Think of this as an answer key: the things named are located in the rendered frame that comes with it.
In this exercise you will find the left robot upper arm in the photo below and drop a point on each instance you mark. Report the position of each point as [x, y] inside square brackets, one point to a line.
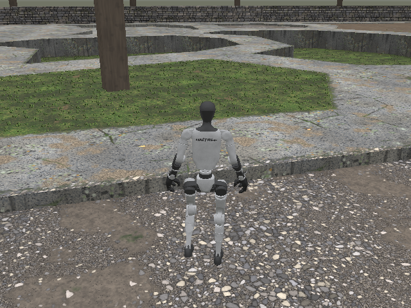
[183, 143]

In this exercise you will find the robot right forearm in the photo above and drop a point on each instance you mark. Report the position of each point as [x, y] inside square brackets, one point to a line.
[238, 170]

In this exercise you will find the right robot hand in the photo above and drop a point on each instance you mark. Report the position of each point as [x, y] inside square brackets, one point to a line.
[243, 184]

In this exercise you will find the robot left forearm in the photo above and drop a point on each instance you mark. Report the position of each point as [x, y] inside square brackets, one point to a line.
[174, 169]

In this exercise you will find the humanoid robot torso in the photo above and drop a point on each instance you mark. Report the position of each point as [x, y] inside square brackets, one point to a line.
[206, 154]

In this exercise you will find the robot left foot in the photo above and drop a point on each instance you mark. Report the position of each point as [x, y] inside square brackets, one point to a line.
[188, 252]

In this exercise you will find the left robot hand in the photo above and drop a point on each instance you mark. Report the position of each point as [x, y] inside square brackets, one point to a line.
[170, 182]

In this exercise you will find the right robot upper arm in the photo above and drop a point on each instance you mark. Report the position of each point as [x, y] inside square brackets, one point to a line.
[230, 147]

